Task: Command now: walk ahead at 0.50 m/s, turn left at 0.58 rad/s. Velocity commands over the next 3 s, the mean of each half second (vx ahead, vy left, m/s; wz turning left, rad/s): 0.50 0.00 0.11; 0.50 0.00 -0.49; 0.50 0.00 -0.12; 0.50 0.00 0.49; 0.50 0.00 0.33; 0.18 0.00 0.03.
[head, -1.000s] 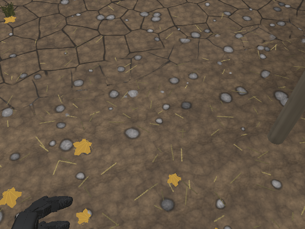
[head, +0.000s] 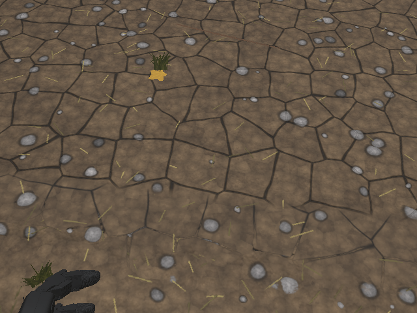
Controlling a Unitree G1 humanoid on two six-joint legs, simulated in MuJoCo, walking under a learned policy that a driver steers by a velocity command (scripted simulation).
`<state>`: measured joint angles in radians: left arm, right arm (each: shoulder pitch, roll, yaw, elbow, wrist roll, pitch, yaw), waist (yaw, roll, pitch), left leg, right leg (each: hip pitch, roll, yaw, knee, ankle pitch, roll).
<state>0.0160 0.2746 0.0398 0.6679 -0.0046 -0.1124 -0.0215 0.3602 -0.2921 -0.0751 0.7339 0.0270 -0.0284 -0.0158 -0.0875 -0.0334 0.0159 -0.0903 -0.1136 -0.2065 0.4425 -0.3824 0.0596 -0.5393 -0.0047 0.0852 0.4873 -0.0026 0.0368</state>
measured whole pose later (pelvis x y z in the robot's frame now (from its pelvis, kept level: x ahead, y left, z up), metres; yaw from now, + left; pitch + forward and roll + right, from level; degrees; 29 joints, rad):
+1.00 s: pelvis +0.51 -0.04 -0.02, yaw -17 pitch +2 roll +2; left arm 0.06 0.28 0.06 0.62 -0.02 -0.02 -0.06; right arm 0.35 -0.31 -0.09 0.84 0.02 -0.05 -0.01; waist -0.06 -0.02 0.04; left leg 0.06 0.09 0.26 0.47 -0.48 -0.07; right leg -0.53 -0.02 -0.04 0.61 -0.11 -0.09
